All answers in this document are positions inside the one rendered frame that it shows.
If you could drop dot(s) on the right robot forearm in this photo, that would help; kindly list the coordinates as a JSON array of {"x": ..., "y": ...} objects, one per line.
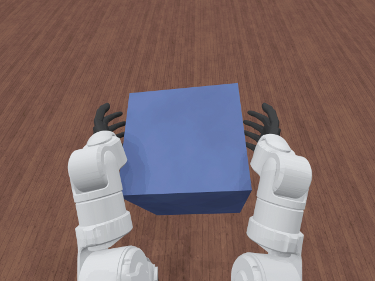
[{"x": 282, "y": 192}]

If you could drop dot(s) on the right robot upper arm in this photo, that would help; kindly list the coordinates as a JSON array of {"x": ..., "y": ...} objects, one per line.
[{"x": 263, "y": 267}]

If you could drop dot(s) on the left robot upper arm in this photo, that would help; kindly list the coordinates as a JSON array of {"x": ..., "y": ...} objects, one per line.
[{"x": 127, "y": 263}]

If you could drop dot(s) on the left robot forearm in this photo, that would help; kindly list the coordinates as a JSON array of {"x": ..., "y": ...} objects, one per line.
[{"x": 97, "y": 192}]

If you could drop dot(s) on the carton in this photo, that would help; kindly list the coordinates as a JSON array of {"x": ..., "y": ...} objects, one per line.
[{"x": 186, "y": 151}]

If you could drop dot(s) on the robot right hand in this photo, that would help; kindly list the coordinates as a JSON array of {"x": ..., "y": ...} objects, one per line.
[{"x": 271, "y": 124}]

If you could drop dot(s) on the robot left hand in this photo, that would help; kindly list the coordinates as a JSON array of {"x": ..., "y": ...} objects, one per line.
[{"x": 101, "y": 122}]

